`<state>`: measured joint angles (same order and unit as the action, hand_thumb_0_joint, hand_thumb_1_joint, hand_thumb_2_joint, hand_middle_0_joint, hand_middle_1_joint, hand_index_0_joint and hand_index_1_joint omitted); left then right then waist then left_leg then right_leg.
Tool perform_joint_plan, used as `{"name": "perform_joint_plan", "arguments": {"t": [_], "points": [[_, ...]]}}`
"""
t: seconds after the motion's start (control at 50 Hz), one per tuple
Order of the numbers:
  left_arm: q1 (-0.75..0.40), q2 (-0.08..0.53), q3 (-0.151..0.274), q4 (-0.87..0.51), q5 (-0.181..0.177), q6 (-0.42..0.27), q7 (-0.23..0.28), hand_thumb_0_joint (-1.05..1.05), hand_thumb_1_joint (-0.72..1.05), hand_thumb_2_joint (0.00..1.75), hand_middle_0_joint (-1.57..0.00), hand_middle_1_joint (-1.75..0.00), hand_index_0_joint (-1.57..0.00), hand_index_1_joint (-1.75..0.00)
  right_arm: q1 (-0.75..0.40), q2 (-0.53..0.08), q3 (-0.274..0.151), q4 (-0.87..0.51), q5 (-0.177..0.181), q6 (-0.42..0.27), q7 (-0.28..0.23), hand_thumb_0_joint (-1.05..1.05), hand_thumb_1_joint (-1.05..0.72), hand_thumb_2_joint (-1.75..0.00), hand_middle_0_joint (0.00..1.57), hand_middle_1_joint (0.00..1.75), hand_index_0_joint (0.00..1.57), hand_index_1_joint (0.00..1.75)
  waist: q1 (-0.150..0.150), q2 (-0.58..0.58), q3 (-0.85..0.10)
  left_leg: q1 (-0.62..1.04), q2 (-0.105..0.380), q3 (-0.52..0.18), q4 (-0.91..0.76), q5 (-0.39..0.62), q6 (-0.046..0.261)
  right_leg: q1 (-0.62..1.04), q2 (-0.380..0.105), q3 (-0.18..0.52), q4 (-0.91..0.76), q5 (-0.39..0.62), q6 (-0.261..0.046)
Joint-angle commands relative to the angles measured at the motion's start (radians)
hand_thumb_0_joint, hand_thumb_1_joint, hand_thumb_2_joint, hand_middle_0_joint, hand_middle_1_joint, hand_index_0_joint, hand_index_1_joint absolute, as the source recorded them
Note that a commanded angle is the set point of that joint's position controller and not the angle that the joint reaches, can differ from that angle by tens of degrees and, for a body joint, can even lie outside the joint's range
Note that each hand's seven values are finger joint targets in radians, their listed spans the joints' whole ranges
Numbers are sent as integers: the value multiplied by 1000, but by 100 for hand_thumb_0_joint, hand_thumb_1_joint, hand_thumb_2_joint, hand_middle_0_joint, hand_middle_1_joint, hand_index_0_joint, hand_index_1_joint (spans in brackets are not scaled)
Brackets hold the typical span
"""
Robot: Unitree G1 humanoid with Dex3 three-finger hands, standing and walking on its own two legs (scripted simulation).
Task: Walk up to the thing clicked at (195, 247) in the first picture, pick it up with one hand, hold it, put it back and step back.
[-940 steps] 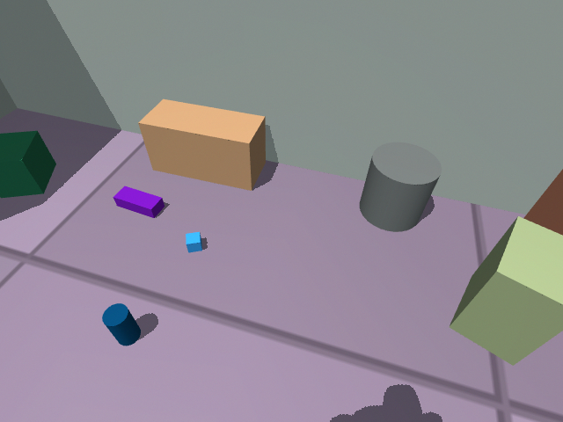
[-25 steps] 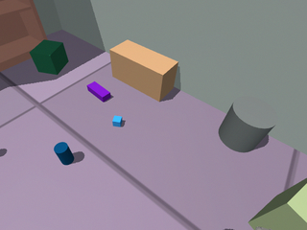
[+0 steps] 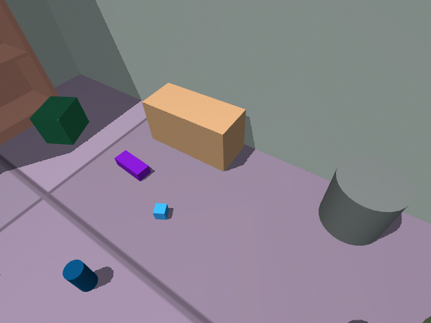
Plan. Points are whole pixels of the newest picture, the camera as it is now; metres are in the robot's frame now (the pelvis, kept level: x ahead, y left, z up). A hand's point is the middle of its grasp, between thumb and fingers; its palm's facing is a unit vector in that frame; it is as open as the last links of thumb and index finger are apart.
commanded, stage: walk up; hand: left
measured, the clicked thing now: (161, 211) +0.81 +0.31 -0.73
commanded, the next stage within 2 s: none
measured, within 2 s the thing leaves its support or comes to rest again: neither
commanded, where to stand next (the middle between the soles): +0.44 +0.02 m, yaw +0 degrees
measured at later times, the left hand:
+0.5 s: hand (81, 303) +0.22 +0.30 -0.14, palm faces -0.04 -0.94 -0.34, open 7.4 cm
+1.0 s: hand (98, 244) +0.35 +0.29 -0.12, palm faces -0.01 -0.90 -0.44, open 7.4 cm
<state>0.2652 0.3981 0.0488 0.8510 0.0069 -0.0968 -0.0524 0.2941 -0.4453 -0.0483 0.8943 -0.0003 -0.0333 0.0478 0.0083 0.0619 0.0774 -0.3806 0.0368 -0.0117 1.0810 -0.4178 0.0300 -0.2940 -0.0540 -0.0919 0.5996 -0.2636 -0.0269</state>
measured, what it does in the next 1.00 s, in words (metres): walks ahead: left foot, then right foot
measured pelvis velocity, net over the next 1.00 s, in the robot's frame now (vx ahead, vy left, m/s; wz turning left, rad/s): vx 0.33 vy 0.00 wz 0.03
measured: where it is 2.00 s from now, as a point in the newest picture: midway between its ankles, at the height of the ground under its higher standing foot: (217, 291)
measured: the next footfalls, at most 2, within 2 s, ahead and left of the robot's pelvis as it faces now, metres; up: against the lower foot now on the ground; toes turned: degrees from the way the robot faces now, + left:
left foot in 0.28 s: +0.25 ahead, +0.14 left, +0.00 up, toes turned +6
right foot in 0.66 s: +0.38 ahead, -0.13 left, +0.00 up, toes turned -4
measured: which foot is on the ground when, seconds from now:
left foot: up 0.00-0.26, down 0.28-0.68, up 0.70-1.00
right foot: down 0.00-0.28, up 0.30-0.64, down 0.66-1.00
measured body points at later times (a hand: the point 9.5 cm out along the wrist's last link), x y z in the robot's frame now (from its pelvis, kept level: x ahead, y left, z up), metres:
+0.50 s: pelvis +0.18 +0.02 +0.00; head +0.20 +0.04 +0.45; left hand +0.22 +0.35 -0.12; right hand +0.27 -0.29 -0.09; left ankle +0.21 +0.14 -0.73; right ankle +0.23 -0.12 -0.68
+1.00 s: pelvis +0.33 +0.00 +0.00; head +0.35 -0.02 +0.45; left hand +0.35 +0.33 -0.09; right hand +0.43 -0.31 -0.12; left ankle +0.42 +0.16 -0.70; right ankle +0.34 -0.12 -0.73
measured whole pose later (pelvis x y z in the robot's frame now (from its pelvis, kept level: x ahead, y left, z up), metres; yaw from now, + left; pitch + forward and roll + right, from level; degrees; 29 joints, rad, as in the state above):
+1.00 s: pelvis +0.33 +0.00 +0.00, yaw +1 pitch -3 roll +0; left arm 0.35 0.42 0.03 0.87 0.02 -0.08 -0.02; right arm 0.23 -0.42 -0.06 0.88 -0.02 -0.01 0.06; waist 0.04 0.05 0.09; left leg -0.45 0.08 0.01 0.73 -0.24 0.00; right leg -0.23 -0.06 -0.07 0.58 -0.30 0.00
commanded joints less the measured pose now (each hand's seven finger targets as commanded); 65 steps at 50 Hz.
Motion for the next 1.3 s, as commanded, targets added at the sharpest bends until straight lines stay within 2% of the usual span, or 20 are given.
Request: {"name": "perform_joint_plan", "arguments": {"t": [0.0,0.16,0.24,0.28,0.3,0.38,0.54,0.62,0.64,0.66,0.68,0.78,0.96,1.0,1.02,1.06,1.08,1.14,1.24,1.28], "points": [[51,284,78,-53,-3,-17,25,0,90,90,-20,-30,-20,-30,37,-165,-59,-67,0,-30,6,0,-90,-90,20,30,20,30,13,-236,-17,-172,45,-29,-101,78,-18,128,-213,225,-328,152,-191],[77,293,77,-81,2,-14,23,0,90,90,-20,-30,-20,-30,-100,-129,-64,-114,-13,-41,29,0,-90,-90,20,30,20,30,37,-194,-39,-27,21,79,-442,228,-13,128,-208,114,-255,212,-173],[76,246,49,-93,-1,1,25,0,90,90,-20,-30,-20,-30,102,-193,-95,-53,-20,-56,12,0,-90,-90,20,30,20,30,-83,-5,-125,377,-22,69,-577,175,42,-56,-127,36,131,244,-106],[132,201,35,-97,-14,14,34,0,90,90,-20,-30,-20,-30,174,-338,-129,-88,-13,-62,-10,0,-90,-90,20,30,20,30,-100,206,-167,507,391,-648,-829,-38,211,-382,77,54,551,-271,-23],[85,277,45,-75,-5,20,44,0,90,90,-20,-30,-20,-30,136,-328,-133,-90,15,-57,-10,0,-90,-90,20,30,20,30,-92,65,-115,401,412,-627,-821,-36,269,-376,11,145,631,-269,-32],[154,250,49,-6,-11,26,24,0,90,90,-20,-30,-20,-30,0,-218,-80,-112,7,-65,-17,0,-90,-90,20,30,20,30,-3,91,-6,176,241,-192,-809,188,170,-244,-64,139,450,-98,-13],[43,211,59,-20,5,18,-5,0,90,90,-20,-30,-20,-30,-16,-239,-85,-147,-8,-59,-4,0,-90,-90,20,30,20,30,-23,98,-2,93,203,-90,-804,54,191,-102,-32,42,88,24,17],[200,235,82,39,8,-3,12,0,90,90,-20,-30,-20,-30,-71,-186,-62,-168,-8,-34,-1,0,-90,-90,20,30,20,30,78,-31,-68,-63,137,-13,-521,-9,116,246,23,28,-53,60,4],[254,298,104,45,14,-14,25,0,90,90,-20,-30,-20,-30,-17,-115,-37,-171,-4,-33,-1,0,-90,-90,20,30,20,30,107,-256,-96,-179,39,78,-249,-41,71,360,-81,222,-209,-152,-30],[260,390,117,16,15,-26,36,0,90,90,-20,-30,-20,-30,8,-81,-21,-182,-8,-27,-3,0,-90,-90,20,30,20,30,89,-377,-70,-354,-68,80,-13,-125,14,354,-341,697,-389,-363,-131],[205,395,108,-1,2,-19,35,0,90,90,-20,-30,-20,-30,-22,-185,-52,-159,-15,-16,-15,0,-90,-90,20,30,20,30,79,-237,-37,-334,-7,-29,44,-135,10,264,-418,785,-392,-383,-228],[94,307,81,-31,-6,-21,42,0,90,90,-20,-30,-20,-30,53,-177,-62,-77,-9,-11,0,0,-90,-90,20,30,20,30,10,-221,-16,-205,66,-45,-80,48,-13,131,-242,335,-316,17,-189],[36,274,41,-44,0,8,60,0,90,90,-20,-30,-20,-30,-45,-106,-50,-59,-9,4,-12,0,-90,-90,20,30,20,30,5,-218,-60,86,9,71,-403,234,-22,-25,-179,122,-130,392,-153],[-1,253,27,-48,-8,23,64,0,90,90,-20,-30,-20,-30,-8,-120,-53,-31,-11,-7,-23,0,-90,-90,20,30,20,30,-30,-171,-92,209,-17,76,-525,312,0,-70,-149,102,0,329,-112],[37,225,16,-60,-6,29,58,0,90,90,-20,-30,-20,-30,45,-166,-71,-29,-16,-16,-25,0,-90,-90,20,30,20,30,-48,-97,-123,269,16,19,-579,183,26,-104,-111,96,72,107,-86],[98,192,4,-47,-10,44,63,0,90,90,-20,-30,-20,-30,48,-314,-98,-49,-10,-24,-30,0,-90,-90,20,30,20,30,-46,173,-122,327,359,-501,-785,47,204,-313,47,38,380,-337,-11],[70,249,22,-13,-2,49,74,0,90,90,-20,-30,-20,-30,31,-316,-105,-40,-6,-18,-28,0,-90,-90,20,30,20,30,-52,122,-84,252,376,-535,-792,-21,260,-297,11,103,453,-357,-11],[94,242,29,30,-8,45,65,0,90,90,-20,-30,-20,-30,-68,-249,-76,-59,-15,-15,-38,0,-90,-90,20,30,20,30,-4,135,-37,126,254,-279,-734,97,197,-207,-33,118,335,-266,-11],[125,179,31,100,5,40,66,0,90,90,-20,-30,-20,-30,-161,-196,-43,-68,-9,2,-35,0,-90,-90,20,30,20,30,33,115,-109,-3,185,-124,-584,225,134,99,41,26,-3,-17,2],[78,226,44,94,22,30,78,0,90,90,-20,-30,-20,-30,-160,-105,-7,-66,5,10,-36,0,-90,-90,20,30,20,30,41,-49,-91,-100,124,-63,-461,153,52,163,-39,177,-162,-3,-28]]}}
